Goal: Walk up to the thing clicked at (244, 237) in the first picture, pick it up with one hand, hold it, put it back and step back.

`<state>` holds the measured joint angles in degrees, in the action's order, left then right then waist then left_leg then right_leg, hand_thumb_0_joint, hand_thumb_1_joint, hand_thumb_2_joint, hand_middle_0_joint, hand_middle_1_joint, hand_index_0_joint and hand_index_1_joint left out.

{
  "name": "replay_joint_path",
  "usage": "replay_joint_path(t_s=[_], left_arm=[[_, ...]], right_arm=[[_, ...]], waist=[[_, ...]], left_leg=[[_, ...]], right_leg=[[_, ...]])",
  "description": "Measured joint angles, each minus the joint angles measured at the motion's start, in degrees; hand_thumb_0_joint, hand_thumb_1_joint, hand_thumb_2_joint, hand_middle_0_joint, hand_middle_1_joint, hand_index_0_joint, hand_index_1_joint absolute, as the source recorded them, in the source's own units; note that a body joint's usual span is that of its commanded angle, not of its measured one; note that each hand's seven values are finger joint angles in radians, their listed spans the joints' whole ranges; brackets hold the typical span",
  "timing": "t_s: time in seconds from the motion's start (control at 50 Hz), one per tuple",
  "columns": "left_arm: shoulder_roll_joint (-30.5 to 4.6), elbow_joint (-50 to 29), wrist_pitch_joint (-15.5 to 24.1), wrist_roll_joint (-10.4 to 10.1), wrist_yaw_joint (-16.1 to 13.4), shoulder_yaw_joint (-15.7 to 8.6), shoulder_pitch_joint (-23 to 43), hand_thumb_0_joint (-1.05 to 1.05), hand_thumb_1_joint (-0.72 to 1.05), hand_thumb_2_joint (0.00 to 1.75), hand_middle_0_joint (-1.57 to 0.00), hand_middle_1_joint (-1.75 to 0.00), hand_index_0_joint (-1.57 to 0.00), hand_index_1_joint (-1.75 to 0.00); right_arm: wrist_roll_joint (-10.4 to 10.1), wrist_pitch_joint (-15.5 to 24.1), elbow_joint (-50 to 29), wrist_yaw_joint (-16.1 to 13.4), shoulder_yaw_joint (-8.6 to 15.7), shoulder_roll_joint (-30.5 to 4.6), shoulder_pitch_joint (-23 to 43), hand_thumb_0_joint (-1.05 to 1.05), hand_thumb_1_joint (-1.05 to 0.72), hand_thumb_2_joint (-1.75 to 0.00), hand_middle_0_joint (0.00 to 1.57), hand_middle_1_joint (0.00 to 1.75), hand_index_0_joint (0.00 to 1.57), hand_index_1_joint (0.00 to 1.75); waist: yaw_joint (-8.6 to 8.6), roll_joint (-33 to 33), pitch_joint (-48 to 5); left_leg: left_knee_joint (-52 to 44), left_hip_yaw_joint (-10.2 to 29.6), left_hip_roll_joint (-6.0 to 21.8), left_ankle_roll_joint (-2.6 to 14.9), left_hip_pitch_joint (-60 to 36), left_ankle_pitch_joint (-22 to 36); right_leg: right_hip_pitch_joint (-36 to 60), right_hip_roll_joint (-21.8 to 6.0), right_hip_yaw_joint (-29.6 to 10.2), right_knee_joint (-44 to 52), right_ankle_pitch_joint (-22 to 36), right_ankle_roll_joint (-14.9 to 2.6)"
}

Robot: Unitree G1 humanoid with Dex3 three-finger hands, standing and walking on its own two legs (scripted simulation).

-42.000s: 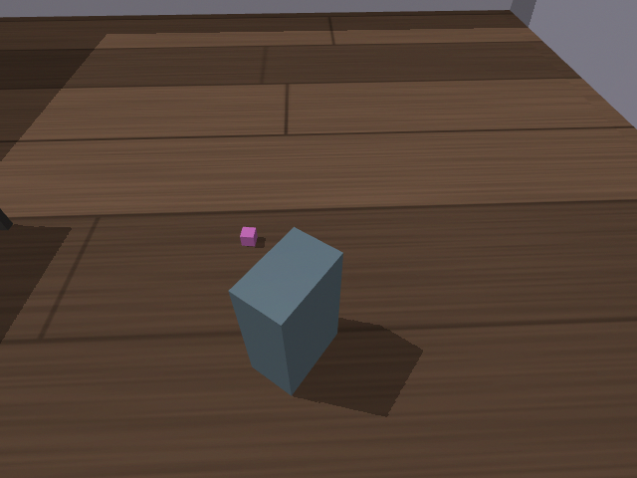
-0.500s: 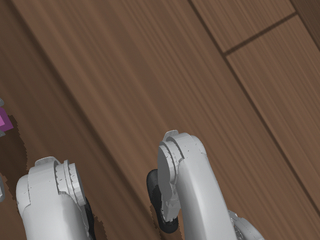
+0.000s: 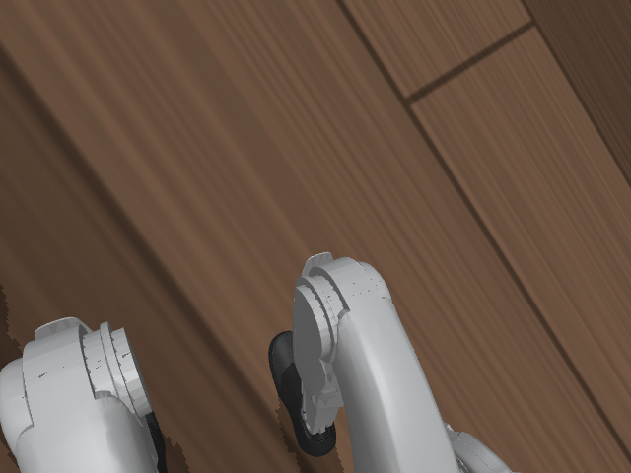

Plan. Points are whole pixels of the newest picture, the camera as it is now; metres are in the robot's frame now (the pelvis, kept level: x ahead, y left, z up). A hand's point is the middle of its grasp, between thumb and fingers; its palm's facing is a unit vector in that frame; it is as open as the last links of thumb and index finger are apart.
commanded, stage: rest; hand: left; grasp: from above
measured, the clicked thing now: out of the picture +0.42 +0.34 -0.26
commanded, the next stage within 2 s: open in 0.26 s
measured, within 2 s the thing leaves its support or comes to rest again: neither
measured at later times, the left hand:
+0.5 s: hand out of the picture +0.41 +0.33 -0.23, palm faces -0.40 -0.22 -0.89, open 8.8 cm
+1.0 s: hand out of the picture +0.41 +0.34 -0.23, palm faces -0.40 -0.22 -0.89, open 13.2 cm
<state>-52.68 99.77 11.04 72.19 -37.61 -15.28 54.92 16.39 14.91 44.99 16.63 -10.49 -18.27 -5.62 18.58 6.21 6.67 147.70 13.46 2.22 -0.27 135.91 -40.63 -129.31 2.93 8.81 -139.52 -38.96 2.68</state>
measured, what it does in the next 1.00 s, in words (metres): stands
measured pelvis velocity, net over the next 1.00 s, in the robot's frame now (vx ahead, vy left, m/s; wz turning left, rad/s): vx -0.01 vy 0.00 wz -0.02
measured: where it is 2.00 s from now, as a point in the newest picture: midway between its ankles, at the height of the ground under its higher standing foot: (234, 448)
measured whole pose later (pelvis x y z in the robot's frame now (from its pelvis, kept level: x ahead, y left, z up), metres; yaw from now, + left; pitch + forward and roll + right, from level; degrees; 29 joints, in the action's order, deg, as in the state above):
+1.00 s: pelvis -0.01 +0.00 +0.00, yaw -1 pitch +25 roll -13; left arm -55.8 102.7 11.0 69.5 -38.2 -12.3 56.6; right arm 16.0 19.1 43.4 18.8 -14.1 -20.0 -4.8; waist 19.9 7.5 9.3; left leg 147.4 15.0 2.4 -0.2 134.3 -40.2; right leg -127.4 3.6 10.1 -137.9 -37.6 3.0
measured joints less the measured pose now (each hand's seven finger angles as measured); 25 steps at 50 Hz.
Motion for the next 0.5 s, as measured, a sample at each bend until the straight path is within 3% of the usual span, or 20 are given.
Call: replay_joint_path(t_s=[0.16,0.26,0.5], left_arm=[[-0.5,0.5,0.0,-1.1,-0.6,1.4,0.4,-0.03,0.12,0.37,-0.90,-0.36,-0.91,-0.33],[-1.3,1.7,0.3,-1.0,-1.2,0.8,0.6,-0.03,0.13,0.36,-0.90,-0.36,-0.91,-0.33],[-2.4,3.5,0.6,-1.5,-1.3,2.7,1.6,-0.03,0.13,0.42,-0.85,-0.39,-0.85,-0.39]], right_arm=[[0.3,1.5,-0.3,0.9,-1.4,-0.4,0.3,0.00,-0.90,-0.90,0.20,0.30,0.20,0.29],[0.3,2.2,-0.5,1.3,-2.0,-0.5,0.6,0.00,-0.90,-0.90,0.20,0.30,0.20,0.30],[0.1,3.6,-0.8,1.7,-3.0,-1.4,1.0,0.00,-0.90,-0.90,0.20,0.30,0.20,0.30]], waist=[[0.25,0.4,1.1],[0.64,0.6,1.4],[0.85,1.0,2.3]], left_leg=[[0.2,0.6,0.1,-0.04,-0.5,-0.1],[0.2,0.9,0.1,-0.11,-0.7,0.0],[0.3,1.3,0.3,-0.08,-1.3,-0.1]], right_leg=[[0.6,0.2,0.5,0.2,0.2,0.12],[0.8,0.3,0.7,0.4,0.5,0.08],[1.4,0.6,1.0,0.7,0.8,0.23]])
